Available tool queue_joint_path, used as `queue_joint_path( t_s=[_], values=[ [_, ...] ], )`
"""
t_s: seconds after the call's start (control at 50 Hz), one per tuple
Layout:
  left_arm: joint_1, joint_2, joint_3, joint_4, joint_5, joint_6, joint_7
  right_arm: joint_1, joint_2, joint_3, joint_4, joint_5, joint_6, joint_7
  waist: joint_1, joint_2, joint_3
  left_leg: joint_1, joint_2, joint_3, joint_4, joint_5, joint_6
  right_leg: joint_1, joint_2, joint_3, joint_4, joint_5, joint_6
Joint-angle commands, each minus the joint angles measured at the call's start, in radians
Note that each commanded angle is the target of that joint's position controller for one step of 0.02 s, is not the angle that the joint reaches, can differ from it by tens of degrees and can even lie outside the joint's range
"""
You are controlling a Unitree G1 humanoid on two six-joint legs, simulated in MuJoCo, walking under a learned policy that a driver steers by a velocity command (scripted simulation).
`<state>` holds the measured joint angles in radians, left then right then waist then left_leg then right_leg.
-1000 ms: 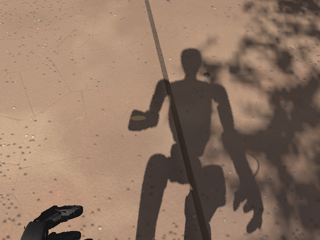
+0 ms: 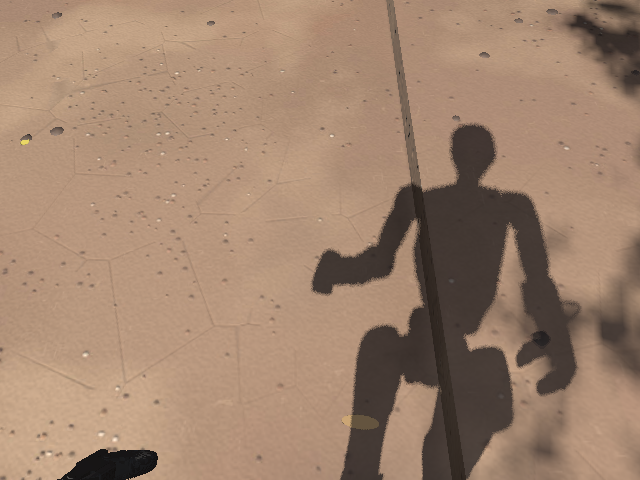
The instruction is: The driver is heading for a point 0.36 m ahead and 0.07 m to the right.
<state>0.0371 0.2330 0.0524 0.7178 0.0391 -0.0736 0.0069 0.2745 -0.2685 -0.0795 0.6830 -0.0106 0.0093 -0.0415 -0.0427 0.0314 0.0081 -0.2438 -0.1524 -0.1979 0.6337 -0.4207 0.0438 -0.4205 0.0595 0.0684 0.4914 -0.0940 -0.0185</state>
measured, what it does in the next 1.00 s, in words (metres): steps on the spot, turning right: left foot, then right foot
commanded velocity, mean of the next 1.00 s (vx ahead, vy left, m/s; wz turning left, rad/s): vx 0.13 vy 0.00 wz -0.38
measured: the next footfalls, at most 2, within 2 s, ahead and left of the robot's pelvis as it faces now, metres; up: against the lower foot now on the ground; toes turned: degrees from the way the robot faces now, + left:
left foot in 0.34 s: +0.06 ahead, +0.15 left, +0.00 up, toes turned -15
right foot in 0.80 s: -0.01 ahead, -0.07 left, +0.00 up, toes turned -27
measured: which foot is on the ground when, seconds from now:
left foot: up 0.00-0.32, down 0.34-0.80, up 0.82-1.00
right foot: down 0.00-0.36, up 0.38-0.78, down 0.80-1.00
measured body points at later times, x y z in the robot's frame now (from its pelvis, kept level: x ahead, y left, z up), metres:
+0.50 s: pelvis +0.01 +0.05 +0.01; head +0.03 +0.07 +0.46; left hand +0.21 +0.32 -0.10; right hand +0.05 -0.24 -0.08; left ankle +0.02 +0.16 -0.73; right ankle -0.01 -0.09 -0.64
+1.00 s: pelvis +0.06 +0.00 +0.02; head +0.05 -0.04 +0.47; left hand +0.24 +0.20 -0.09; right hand +0.00 -0.28 -0.12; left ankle +0.15 +0.10 -0.65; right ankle -0.05 -0.05 -0.73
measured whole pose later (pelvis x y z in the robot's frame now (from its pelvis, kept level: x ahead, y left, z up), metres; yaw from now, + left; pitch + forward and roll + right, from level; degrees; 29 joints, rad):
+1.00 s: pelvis +0.06 +0.00 +0.02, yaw -28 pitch +0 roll +1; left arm 0.35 0.23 0.04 0.77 0.03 -0.03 -0.01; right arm 0.31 -0.29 -0.07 0.74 -0.03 0.01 0.05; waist -0.01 0.06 0.02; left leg -0.56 0.06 0.03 1.04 -0.28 -0.01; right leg -0.03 0.05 0.01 0.31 -0.27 -0.06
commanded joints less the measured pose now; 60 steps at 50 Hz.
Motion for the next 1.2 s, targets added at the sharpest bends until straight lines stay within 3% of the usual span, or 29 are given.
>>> queue_joint_path(
  t_s=[0.02, 0.08, 0.1, 0.2, 0.28, 0.34, 0.36, 0.38, 0.4, 0.42, 0.46, 0.5, 0.56, 0.6, 0.7, 0.72, 0.74, 0.76, 0.78, 0.8, 0.82, 0.84, 0.86, 0.88, 0.92, 0.98, 1.08, 1.16, 1.2],
  values=[
    [0.067, 0.035, -0.003, -0.026, -0.017, 0.005, 0.002, 0.138, -0.099, -0.016, -0.036, -0.014, 0.005, 0.008, 0.007, -0.228, -0.208, -0.140, 0.134, 0.021, 0.185, -0.211, -0.096, 0.364, -0.397, 0.486, -0.088, 0.539, -0.308],
    [0.038, 0.187, 0.040, -0.047, -0.043, 0.034, 0.003, 0.004, -0.130, -0.040, -0.058, -0.006, 0.034, 0.005, 0.030, -0.133, -0.108, -0.229, 0.126, 0.058, 0.318, -0.152, -0.127, 0.260, -0.316, 0.488, -0.156, 0.078, -0.229],
    [0.027, 0.212, 0.050, -0.054, -0.044, 0.043, 0.006, 0.003, -0.113, -0.038, -0.056, -0.001, 0.033, 0.004, 0.024, -0.128, -0.090, -0.224, 0.121, 0.070, 0.321, -0.138, -0.129, 0.220, -0.282, 0.453, -0.174, 0.000, -0.204],
    [0.046, 0.192, 0.065, -0.061, -0.055, 0.078, 0.021, -0.016, -0.038, -0.025, -0.049, 0.010, 0.015, -0.011, 0.040, -0.190, -0.119, -0.153, 0.094, 0.115, 0.190, -0.047, -0.136, 0.180, -0.174, 0.369, -0.182, -0.072, -0.165],
    [0.064, 0.196, 0.073, -0.061, -0.061, 0.095, 0.025, -0.019, -0.051, -0.027, -0.052, 0.018, 0.001, 0.001, 0.047, -0.232, -0.136, -0.077, 0.089, 0.115, 0.023, 0.031, -0.117, 0.180, -0.175, 0.426, -0.181, -0.126, -0.159],
    [0.070, 0.186, 0.072, -0.068, -0.077, 0.109, 0.036, 0.045, -0.070, -0.038, -0.030, 0.015, -0.009, 0.019, 0.004, -0.215, -0.110, 0.115, 0.104, 0.152, -0.236, 0.177, -0.055, 0.047, -0.112, 0.395, -0.135, -0.252, -0.089],
    [0.098, 0.150, 0.064, -0.068, -0.071, 0.108, 0.037, 0.081, -0.132, -0.051, -0.036, -0.005, -0.008, 0.015, 0.006, -0.081, -0.112, 0.220, 0.280, -0.005, -0.312, 0.147, 0.008, -0.092, -0.041, 0.310, 0.040, -0.370, -0.030],
    [0.066, 0.144, 0.069, -0.106, -0.083, 0.093, 0.036, 0.041, -0.230, -0.070, -0.050, -0.043, -0.006, 0.024, 0.022, 0.271, -0.048, 0.109, 0.480, -0.282, -0.398, 0.188, 0.149, -0.246, 0.113, 0.090, 0.261, -0.478, 0.018],
    [0.101, 0.215, 0.094, -0.082, -0.061, 0.080, 0.038, -0.042, -0.176, -0.054, -0.093, -0.060, -0.017, 0.023, 0.035, 0.211, -0.030, 0.045, 0.534, -0.303, -0.394, 0.280, 0.203, -0.219, 0.035, 0.129, 0.496, -0.497, 0.050],
    [0.140, 0.238, 0.107, -0.049, -0.063, 0.086, 0.037, -0.124, -0.127, -0.036, -0.114, -0.048, -0.024, 0.015, 0.076, 0.127, -0.021, 0.020, 0.481, -0.189, -0.364, 0.356, 0.165, -0.198, 0.036, 0.129, 0.611, -0.437, 0.056],
    [0.209, 0.205, 0.102, -0.006, -0.061, 0.113, 0.045, -0.181, -0.093, -0.022, -0.129, -0.012, -0.031, 0.006, 0.091, 0.076, -0.010, 0.042, 0.405, -0.041, -0.322, 0.446, 0.118, -0.206, 0.029, 0.109, 0.757, -0.342, 0.086],
    [0.198, 0.183, 0.094, -0.022, -0.066, 0.124, 0.043, -0.152, -0.082, -0.013, -0.122, -0.009, -0.026, -0.003, 0.072, 0.086, 0.002, 0.043, 0.376, 0.048, -0.316, 0.536, 0.132, -0.205, 0.024, 0.066, 0.826, -0.306, 0.113],
    [0.113, 0.169, 0.077, -0.074, -0.071, 0.123, 0.037, -0.073, -0.096, -0.017, -0.099, -0.012, -0.015, -0.016, 0.014, 0.123, -0.001, 0.185, 0.390, 0.072, -0.309, 0.560, 0.162, -0.263, -0.018, 0.032, 0.674, -0.279, 0.145],
    [0.077, 0.156, 0.064, -0.103, -0.068, 0.122, 0.023, -0.025, -0.124, -0.030, -0.086, -0.006, -0.011, -0.019, -0.021, 0.126, -0.031, 0.249, 0.418, 0.056, -0.352, 0.321, 0.165, -0.252, -0.064, -0.001, 0.550, -0.280, 0.145],
    [0.039, 0.145, 0.044, -0.142, -0.065, 0.101, -0.016, -0.023, -0.181, -0.053, -0.069, 0.016, -0.024, 0.004, -0.033, 0.134, 0.020, 0.145, 0.442, 0.085, -0.432, 0.040, 0.158, -0.078, -0.092, -0.107, 0.271, -0.377, 0.060],
    [0.075, 0.131, 0.038, -0.120, 0.013, 0.119, -0.046, 0.043, -0.152, -0.038, -0.038, -0.050, -0.020, 0.032, -0.034, 0.129, -0.012, 0.181, 0.407, 0.153, -0.395, 0.067, 0.137, 0.011, -0.023, -0.160, 0.186, -0.433, 0.025],
    [0.085, 0.131, 0.042, -0.119, 0.010, 0.118, -0.057, 0.042, -0.156, -0.044, -0.030, -0.050, -0.022, 0.042, -0.026, 0.159, -0.009, 0.147, 0.397, 0.183, -0.365, 0.092, 0.121, 0.072, -0.006, -0.184, 0.122, -0.387, 0.000],
    [0.137, 0.121, 0.043, -0.106, 0.007, 0.111, -0.061, 0.008, -0.159, -0.042, -0.033, -0.031, -0.022, 0.040, 0.027, 0.163, -0.007, 0.078, 0.382, 0.220, -0.309, 0.126, 0.095, 0.185, 0.009, -0.193, 0.013, -0.291, -0.023],
    [0.245, 0.128, 0.050, -0.062, 0.009, 0.100, -0.057, -0.022, -0.142, -0.036, -0.040, -0.017, -0.021, 0.037, 0.085, 0.111, -0.025, -0.030, 0.355, 0.271, -0.193, 0.132, 0.063, 0.352, 0.038, -0.191, -0.072, -0.226, -0.037],
    [0.372, 0.183, 0.067, -0.023, 0.019, 0.086, -0.049, -0.047, -0.089, -0.019, -0.062, -0.014, -0.022, 0.039, 0.141, -0.064, -0.067, -0.194, 0.295, 0.363, 0.056, 0.090, 0.009, 0.539, -0.077, 0.008, -0.162, -0.300, -0.060],
    [0.454, 0.324, 0.090, -0.042, 0.008, 0.071, -0.041, -0.120, 0.006, 0.013, -0.150, -0.030, -0.020, 0.051, 0.167, -0.339, -0.059, -0.539, 0.168, 0.369, 0.320, -0.242, -0.052, 0.649, -0.407, 0.546, -0.284, -0.448, -0.170],
    [0.441, 0.295, 0.086, -0.036, -0.005, 0.069, -0.028, -0.147, -0.065, 0.000, -0.144, -0.055, -0.014, 0.058, 0.186, -0.201, 0.019, -0.609, 0.194, 0.217, 0.406, -0.186, -0.044, 0.534, -0.460, 0.595, -0.307, -0.390, -0.270],
    [0.389, 0.235, 0.064, -0.031, -0.008, 0.067, -0.023, -0.126, -0.080, -0.005, -0.129, -0.034, -0.015, 0.073, 0.141, -0.189, 0.074, -0.592, 0.232, 0.200, 0.440, -0.096, -0.036, 0.480, -0.417, 0.487, -0.297, -0.373, -0.273],
    [0.327, 0.180, 0.044, -0.033, -0.010, 0.061, -0.024, -0.095, -0.097, -0.006, -0.101, -0.019, -0.026, 0.087, 0.102, -0.167, 0.100, -0.539, 0.249, 0.198, 0.416, -0.002, -0.033, 0.423, -0.351, 0.375, -0.316, -0.339, -0.231],
    [0.270, 0.146, 0.026, -0.031, -0.008, 0.045, -0.015, -0.022, -0.124, -0.014, -0.039, -0.029, -0.026, 0.097, 0.059, -0.161, 0.086, -0.446, 0.246, 0.221, 0.403, 0.128, -0.047, 0.404, -0.273, 0.223, -0.335, -0.087, -0.168],
    [0.318, 0.158, 0.027, 0.006, -0.009, 0.018, -0.015, 0.002, -0.091, -0.004, -0.001, -0.021, -0.016, 0.098, 0.049, -0.121, 0.049, -0.445, 0.219, 0.213, 0.449, 0.183, -0.055, 0.434, -0.266, 0.078, -0.305, 0.226, -0.149],
    [0.369, 0.135, 0.019, 0.044, -0.003, 0.006, -0.007, -0.091, -0.071, 0.001, -0.015, -0.019, -0.008, 0.100, 0.079, -0.131, 0.124, -0.540, 0.166, 0.143, 0.356, 0.270, -0.039, 0.451, -0.289, -0.043, -0.342, 0.232, -0.139],
    [0.367, 0.135, 0.017, 0.064, -0.010, -0.004, 0.004, -0.177, -0.042, 0.019, -0.049, -0.028, -0.006, 0.113, 0.088, -0.125, 0.148, -0.487, 0.180, 0.225, 0.158, 0.319, -0.001, 0.473, -0.312, -0.118, -0.347, 0.352, -0.121],
    [0.378, 0.133, 0.011, 0.092, -0.019, -0.002, 0.010, -0.178, -0.016, 0.029, -0.058, -0.034, -0.010, 0.110, 0.078, -0.113, 0.141, -0.366, 0.151, 0.296, 0.044, 0.309, 0.032, 0.468, -0.302, -0.163, -0.275, 0.665, -0.101]
  ],
)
